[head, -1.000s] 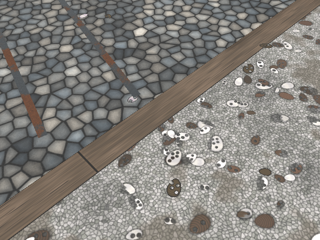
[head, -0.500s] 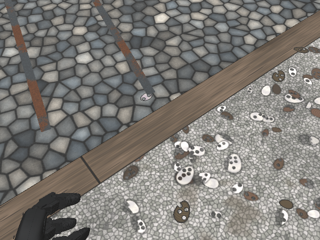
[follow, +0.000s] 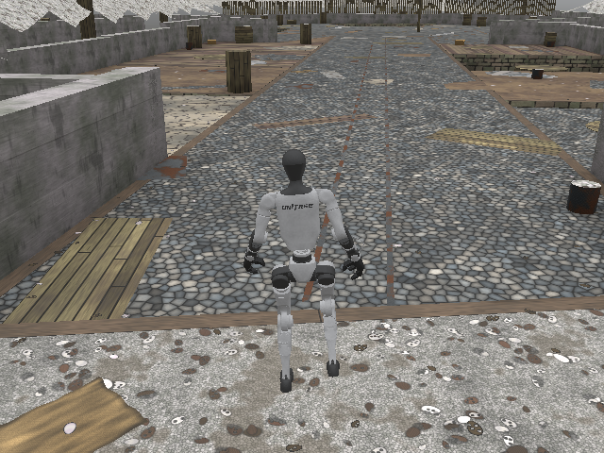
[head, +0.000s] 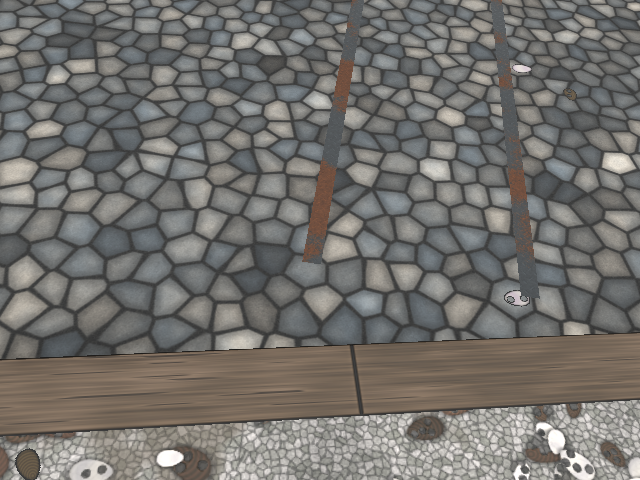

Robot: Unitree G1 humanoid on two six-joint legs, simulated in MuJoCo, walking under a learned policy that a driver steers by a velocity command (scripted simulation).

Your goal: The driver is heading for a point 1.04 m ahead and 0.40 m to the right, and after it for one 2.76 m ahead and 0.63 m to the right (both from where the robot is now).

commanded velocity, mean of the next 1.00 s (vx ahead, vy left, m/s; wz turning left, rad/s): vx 0.91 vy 0.00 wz -0.59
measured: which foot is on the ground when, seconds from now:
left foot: down 0.00-0.40, up 0.42-0.86, down 0.88-1.00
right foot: up 0.00-0.36, down 0.38-0.86, up 0.88-1.00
